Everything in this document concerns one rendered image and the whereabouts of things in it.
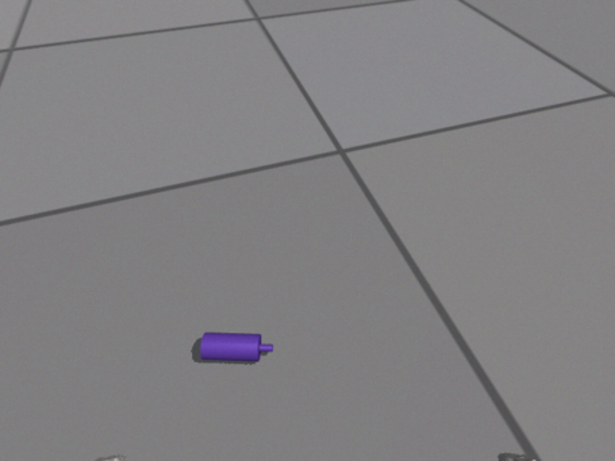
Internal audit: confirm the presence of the bottle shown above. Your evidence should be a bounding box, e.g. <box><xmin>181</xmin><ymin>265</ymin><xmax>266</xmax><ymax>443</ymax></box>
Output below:
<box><xmin>200</xmin><ymin>332</ymin><xmax>273</xmax><ymax>361</ymax></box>

